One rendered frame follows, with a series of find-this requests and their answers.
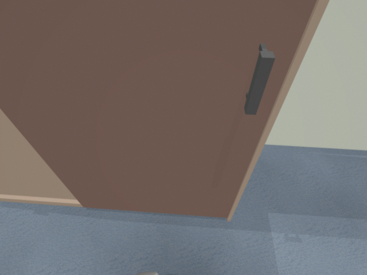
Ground wardrobe door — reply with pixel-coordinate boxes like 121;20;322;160
0;109;76;199
0;0;317;218

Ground handle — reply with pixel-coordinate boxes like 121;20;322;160
244;43;275;115

